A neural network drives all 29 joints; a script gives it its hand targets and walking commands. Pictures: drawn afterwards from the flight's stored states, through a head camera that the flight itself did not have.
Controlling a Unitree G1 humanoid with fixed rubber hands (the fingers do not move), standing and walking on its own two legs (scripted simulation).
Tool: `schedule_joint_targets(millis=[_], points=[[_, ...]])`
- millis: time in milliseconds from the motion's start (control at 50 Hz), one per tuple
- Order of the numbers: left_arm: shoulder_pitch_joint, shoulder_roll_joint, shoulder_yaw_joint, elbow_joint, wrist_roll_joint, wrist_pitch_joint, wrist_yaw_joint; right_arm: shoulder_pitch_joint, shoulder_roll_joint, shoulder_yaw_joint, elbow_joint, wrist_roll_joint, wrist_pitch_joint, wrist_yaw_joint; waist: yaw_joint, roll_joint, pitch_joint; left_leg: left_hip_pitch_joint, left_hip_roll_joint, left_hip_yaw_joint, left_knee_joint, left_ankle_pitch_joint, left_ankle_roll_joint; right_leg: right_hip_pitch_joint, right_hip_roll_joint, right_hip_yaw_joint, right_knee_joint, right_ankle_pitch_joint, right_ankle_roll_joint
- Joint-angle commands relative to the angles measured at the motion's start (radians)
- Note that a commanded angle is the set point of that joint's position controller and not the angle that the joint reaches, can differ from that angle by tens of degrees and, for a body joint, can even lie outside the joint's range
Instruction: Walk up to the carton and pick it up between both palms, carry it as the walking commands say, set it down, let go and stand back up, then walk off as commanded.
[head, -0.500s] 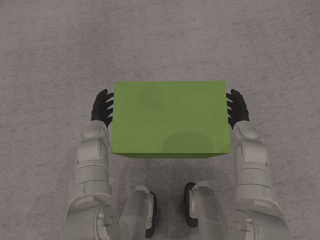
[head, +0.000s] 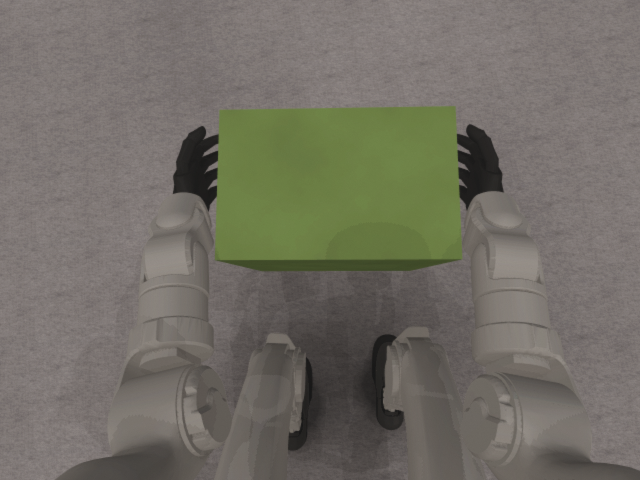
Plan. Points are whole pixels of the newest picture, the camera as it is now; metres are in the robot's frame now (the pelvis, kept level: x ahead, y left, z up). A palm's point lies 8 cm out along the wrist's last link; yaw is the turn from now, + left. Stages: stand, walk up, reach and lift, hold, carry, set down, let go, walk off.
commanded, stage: set down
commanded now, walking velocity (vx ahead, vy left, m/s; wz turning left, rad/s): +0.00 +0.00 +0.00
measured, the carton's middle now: (335, 208) +0.45 +0.01 -0.16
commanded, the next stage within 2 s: none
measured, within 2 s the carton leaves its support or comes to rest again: neither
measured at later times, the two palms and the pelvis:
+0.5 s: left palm (216, 198) +0.47 +0.18 -0.17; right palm (455, 193) +0.47 -0.17 -0.17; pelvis -0.02 +0.00 -0.07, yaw +0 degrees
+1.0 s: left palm (233, 200) +0.49 +0.18 -0.26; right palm (437, 195) +0.50 -0.17 -0.27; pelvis -0.03 +0.00 -0.14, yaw +1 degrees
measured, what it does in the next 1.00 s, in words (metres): lowers itself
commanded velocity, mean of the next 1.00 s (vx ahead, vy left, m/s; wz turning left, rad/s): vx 0.00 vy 0.00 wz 0.00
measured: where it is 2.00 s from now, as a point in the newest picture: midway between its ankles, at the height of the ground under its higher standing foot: (341, 407)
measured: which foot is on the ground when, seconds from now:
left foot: down 0.00-1.00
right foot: down 0.00-1.00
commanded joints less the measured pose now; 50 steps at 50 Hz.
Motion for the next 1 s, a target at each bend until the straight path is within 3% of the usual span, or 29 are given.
schedule_joint_targets(millis=[0, 980], points=[[-0.6, -0.937, -0.579, 0.014, -0.156, -0.002, -0.267, -0.615, 0.915, 0.587, 0.007, 0.153, -0.026, 0.222, 0.003, -0.033, -0.937, 0.262, -0.121, -0.007, -0.144, 0.236, -0.014, 0.721, 0.142, 0.023, -0.031, 0.244, 0.017], [-1.008, -0.76, -0.545, 0.067, -0.249, -0.036, -0.198, -1.025, 0.73, 0.52, 0.145, 0.256, -0.067, 0.195, -0.009, -0.033, -1.013, -0.058, -0.091, 0.022, 0.291, 0.192, -0.018, 0.366, 0.104, -0.011, 0.416, 0.218, 0.009]])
